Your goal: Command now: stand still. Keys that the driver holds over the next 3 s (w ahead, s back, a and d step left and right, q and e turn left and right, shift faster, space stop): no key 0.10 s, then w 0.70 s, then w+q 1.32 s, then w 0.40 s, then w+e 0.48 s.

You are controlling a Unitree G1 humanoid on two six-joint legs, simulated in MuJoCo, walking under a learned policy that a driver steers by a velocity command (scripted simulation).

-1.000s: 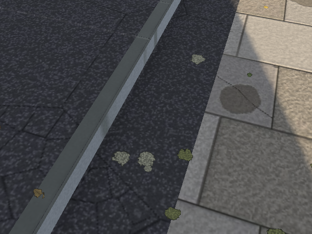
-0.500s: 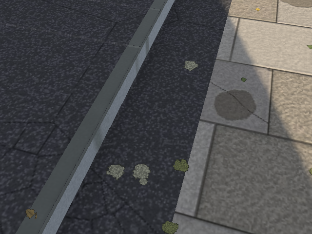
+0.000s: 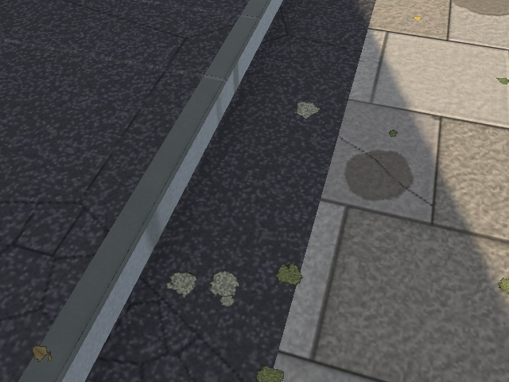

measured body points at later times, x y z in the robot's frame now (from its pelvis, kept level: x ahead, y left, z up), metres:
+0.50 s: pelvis +0.11 +0.04 +0.00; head +0.11 +0.04 +0.45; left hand +0.18 +0.27 -0.15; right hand +0.06 -0.18 -0.15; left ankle +0.05 +0.11 -0.74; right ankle +0.08 -0.10 -0.66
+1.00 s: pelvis +0.41 -0.02 -0.15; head +0.43 -0.01 +0.30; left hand +0.52 +0.22 -0.29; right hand +0.40 -0.27 -0.29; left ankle +0.29 +0.13 -0.67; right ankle +0.46 -0.12 -0.88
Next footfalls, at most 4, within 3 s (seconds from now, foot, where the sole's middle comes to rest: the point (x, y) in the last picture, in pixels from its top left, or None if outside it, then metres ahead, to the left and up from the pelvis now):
0.86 right None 0.50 -0.12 -0.91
1.32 left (207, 326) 0.70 0.18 -0.91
1.82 right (227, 237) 1.02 0.13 -0.91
2.40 left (119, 191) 1.12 0.49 -0.77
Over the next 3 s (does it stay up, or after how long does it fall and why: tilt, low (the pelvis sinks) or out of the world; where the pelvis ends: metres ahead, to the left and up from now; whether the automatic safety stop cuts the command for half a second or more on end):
stays up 1.32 0.62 -0.02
